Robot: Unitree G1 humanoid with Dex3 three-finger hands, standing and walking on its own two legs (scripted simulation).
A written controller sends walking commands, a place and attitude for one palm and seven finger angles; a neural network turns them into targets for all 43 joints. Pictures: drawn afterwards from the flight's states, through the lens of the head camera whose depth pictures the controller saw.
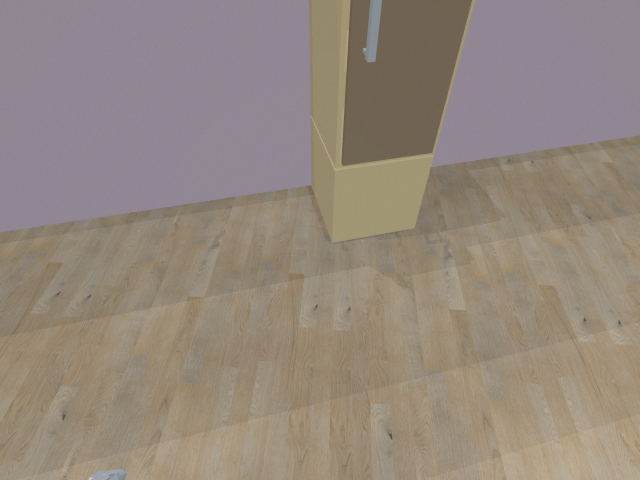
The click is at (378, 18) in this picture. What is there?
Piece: cupboard door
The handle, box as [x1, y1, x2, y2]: [362, 0, 381, 61]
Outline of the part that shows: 381,0 370,0 366,47 363,48 362,51 365,54 365,59 367,61 374,61 375,59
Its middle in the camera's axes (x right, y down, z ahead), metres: +0.13 -0.56 +1.01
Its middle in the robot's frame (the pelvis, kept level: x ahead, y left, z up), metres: +1.15 -0.07 +0.12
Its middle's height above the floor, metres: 0.89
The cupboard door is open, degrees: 0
